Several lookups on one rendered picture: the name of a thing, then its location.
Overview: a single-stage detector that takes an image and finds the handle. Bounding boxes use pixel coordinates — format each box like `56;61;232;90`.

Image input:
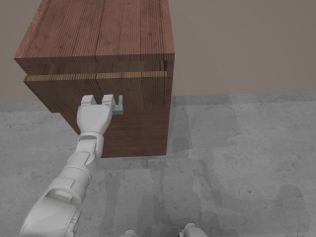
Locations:
78;95;123;115

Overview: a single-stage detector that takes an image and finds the left robot hand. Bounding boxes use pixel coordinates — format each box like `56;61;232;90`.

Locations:
76;94;116;135

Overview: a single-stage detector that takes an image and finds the drawer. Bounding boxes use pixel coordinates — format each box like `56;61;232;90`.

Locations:
23;60;167;114

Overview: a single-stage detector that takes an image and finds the left robot shin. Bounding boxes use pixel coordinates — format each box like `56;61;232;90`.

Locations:
125;230;135;235

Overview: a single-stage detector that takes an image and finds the cabinet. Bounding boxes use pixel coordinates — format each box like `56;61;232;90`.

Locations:
14;0;175;158

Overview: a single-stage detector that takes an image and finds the left robot forearm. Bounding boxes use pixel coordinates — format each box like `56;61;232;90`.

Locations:
19;131;105;235

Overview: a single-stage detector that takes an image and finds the robot right thigh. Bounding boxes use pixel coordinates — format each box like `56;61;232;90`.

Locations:
179;227;207;237

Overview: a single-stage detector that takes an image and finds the robot left upper arm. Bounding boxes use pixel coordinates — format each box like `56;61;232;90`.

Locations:
12;197;82;237

